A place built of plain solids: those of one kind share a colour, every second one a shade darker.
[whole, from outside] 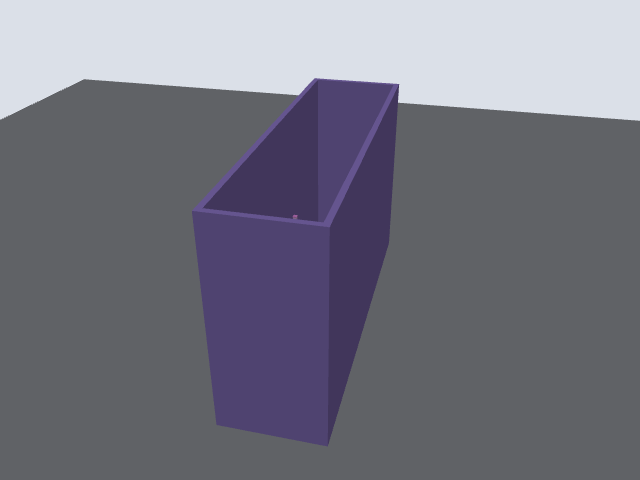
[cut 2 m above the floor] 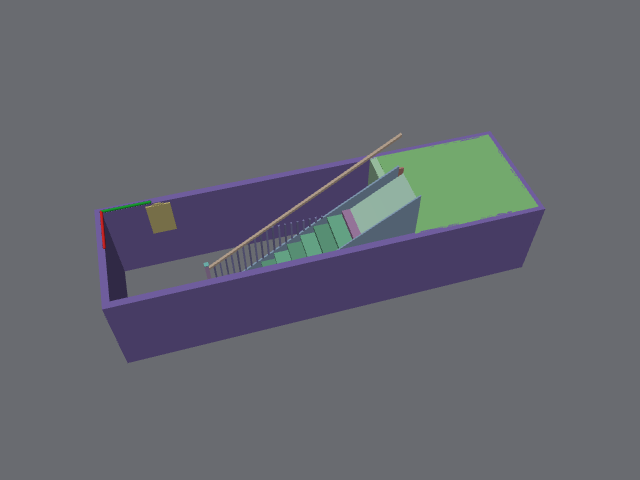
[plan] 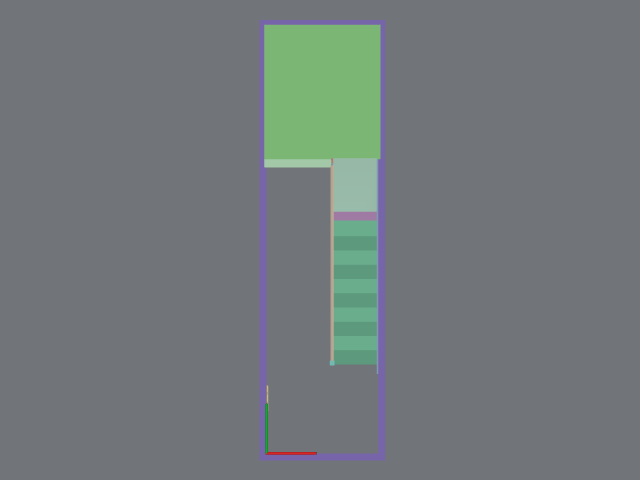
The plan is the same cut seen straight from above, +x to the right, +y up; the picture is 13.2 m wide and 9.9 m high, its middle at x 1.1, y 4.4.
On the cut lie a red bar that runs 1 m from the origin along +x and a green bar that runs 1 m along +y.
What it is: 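A row house's entrance hall, a dwelling of no particular year; the hall below, the landing 2.94 m above it, and between them a joiner's timber flight of 15 risers of about 0.196 m on goings of about 0.294 m, 0.90 m clear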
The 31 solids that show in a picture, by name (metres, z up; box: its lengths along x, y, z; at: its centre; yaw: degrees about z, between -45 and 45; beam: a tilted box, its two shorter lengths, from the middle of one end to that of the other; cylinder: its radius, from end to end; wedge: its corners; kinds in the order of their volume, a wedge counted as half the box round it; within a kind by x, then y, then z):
{
 "upper_1": {"box": [2.4, 2.77, 2.99], "at": [1.15, 7.45, 1.44]},
 "wall_1": {"box": [0.15, 9.09, 5.52], "at": [-0.07, 4.39, 2.71]},
 "wall_2": {"box": [2.6, 0.15, 5.52], "at": [1.15, -0.07, 2.71]},
 "wall_3": {"box": [2.6, 0.15, 5.52], "at": [1.15, 8.87, 2.71]},
 "wall_4": {"box": [0.15, 9.09, 5.52], "at": [2.38, 4.39, 2.71]},
 "carriage_1": {"wedge": [[1.37, 1.89, -0.05], [1.37, 1.89, 0.01], [1.37, 6.08, -0.05], [1.37, 6.08, 2.8], [2.28, 1.89, -0.05], [2.28, 1.89, 0.01], [2.28, 6.08, -0.05], [2.28, 6.08, 2.8]]},
 "upper_edge_1": {"box": [1.38, 0.17, 2.99], "at": [0.64, 5.98, 1.44]},
 "string_1": {"wedge": [[1.33, 1.86, -0.05], [1.33, 1.86, 0.27], [1.33, 5.98, -0.05], [1.33, 5.98, 3.01], [1.37, 1.86, -0.05], [1.37, 1.86, 0.27], [1.37, 5.98, -0.05], [1.37, 5.98, 3.01]]},
 "string_2": {"wedge": [[2.27, 1.64, -0.05], [2.27, 1.64, 0.13], [2.27, 6.07, -0.05], [2.27, 6.07, 3.07], [2.3, 1.64, -0.05], [2.3, 1.64, 0.13], [2.3, 6.07, -0.05], [2.3, 6.07, 3.07]]},
 "rail_1": {"wedge": [[1.32, 1.89, 1.1], [1.32, 1.89, 1.15], [1.32, 5.94, 3.79], [1.32, 5.94, 3.85], [1.38, 1.89, 1.1], [1.38, 1.89, 1.15], [1.38, 5.94, 3.79], [1.38, 5.94, 3.85]]},
 "tread_1": {"wedge": [[1.36, 1.83, 0.2], [1.36, 1.84, 0.1], [1.36, 2.19, 0.1], [1.36, 2.19, 0.2], [2.28, 1.83, 0.2], [2.28, 1.84, 0.1], [2.28, 2.19, 0.1], [2.28, 2.19, 0.2]]},
 "tread_2": {"wedge": [[1.36, 2.13, 0.3], [1.36, 2.13, 0.4], [1.36, 2.48, 0.3], [1.36, 2.48, 0.4], [2.28, 2.13, 0.3], [2.28, 2.13, 0.4], [2.28, 2.48, 0.3], [2.28, 2.48, 0.4]]},
 "tread_3": {"wedge": [[1.36, 2.42, 0.49], [1.36, 2.42, 0.59], [1.36, 2.77, 0.49], [1.36, 2.77, 0.59], [2.28, 2.42, 0.49], [2.28, 2.42, 0.59], [2.28, 2.77, 0.49], [2.28, 2.77, 0.59]]},
 "tread_4": {"wedge": [[1.36, 2.71, 0.79], [1.36, 2.72, 0.69], [1.36, 3.07, 0.69], [1.36, 3.07, 0.79], [2.28, 2.71, 0.79], [2.28, 2.72, 0.69], [2.28, 3.07, 0.69], [2.28, 3.07, 0.79]]},
 "tread_5": {"wedge": [[1.36, 3.01, 0.88], [1.36, 3.01, 0.98], [1.36, 3.36, 0.88], [1.36, 3.36, 0.98], [2.28, 3.01, 0.88], [2.28, 3.01, 0.98], [2.28, 3.36, 0.89], [2.28, 3.36, 0.99]]},
 "tread_6": {"wedge": [[1.36, 3.3, 1.18], [1.36, 3.31, 1.08], [1.36, 3.65, 1.08], [1.36, 3.65, 1.18], [2.28, 3.3, 1.18], [2.28, 3.31, 1.08], [2.28, 3.65, 1.08], [2.28, 3.65, 1.18]]},
 "tread_7": {"wedge": [[1.36, 3.6, 1.27], [1.36, 3.6, 1.37], [1.36, 3.95, 1.28], [1.36, 3.95, 1.38], [2.28, 3.6, 1.28], [2.28, 3.6, 1.38], [2.28, 3.95, 1.28], [2.28, 3.95, 1.38]]},
 "tread_8": {"wedge": [[1.36, 3.89, 1.57], [1.36, 3.9, 1.47], [1.36, 4.24, 1.47], [1.36, 4.24, 1.57], [2.28, 3.89, 1.57], [2.28, 3.9, 1.47], [2.28, 4.24, 1.47], [2.28, 4.24, 1.57]]},
 "tread_9": {"wedge": [[1.36, 4.18, 1.77], [1.36, 4.19, 1.67], [1.36, 4.54, 1.67], [1.36, 4.54, 1.77], [2.28, 4.18, 1.77], [2.28, 4.19, 1.67], [2.28, 4.54, 1.67], [2.28, 4.54, 1.77]]},
 "tread_10": {"wedge": [[1.36, 4.48, 1.86], [1.36, 4.48, 1.96], [1.36, 4.83, 1.86], [1.36, 4.83, 1.96], [2.28, 4.48, 1.86], [2.28, 4.48, 1.96], [2.28, 4.83, 1.86], [2.28, 4.83, 1.96]]},
 "riser_1": {"wedge": [[1.36, 4.8, 1.93], [1.36, 4.8, 2.07], [1.36, 5.13, 2.04], [1.36, 5.13, 2.07], [2.28, 4.8, 1.93], [2.28, 4.8, 2.07], [2.28, 5.13, 2.05], [2.28, 5.13, 2.07]]},
 "wall_mirror_1": {"box": [0.034, 0.52, 0.84], "at": [0.02, 1.14, 1.52]},
 "bal_1": {"box": [0.039, 0.039, 0.83], "at": [1.35, 2.67, 1.21]},
 "bal_2": {"box": [0.039, 0.039, 0.83], "at": [1.35, 2.8, 1.3]},
 "bal_3": {"box": [0.039, 0.039, 0.83], "at": [1.35, 2.93, 1.39]},
 "bal_4": {"box": [0.039, 0.039, 0.83], "at": [1.35, 3.07, 1.48]},
 "bal_5": {"box": [0.039, 0.039, 0.83], "at": [1.35, 3.2, 1.56]},
 "bal_6": {"box": [0.039, 0.039, 0.83], "at": [1.35, 3.33, 1.65]},
 "bal_7": {"box": [0.039, 0.039, 0.83], "at": [1.35, 3.46, 1.74]},
 "bal_8": {"box": [0.039, 0.039, 0.83], "at": [1.35, 3.59, 1.83]},
 "newel_foot_1": {"box": [0.09, 0.09, 1.31], "at": [1.35, 1.86, 0.6]}
}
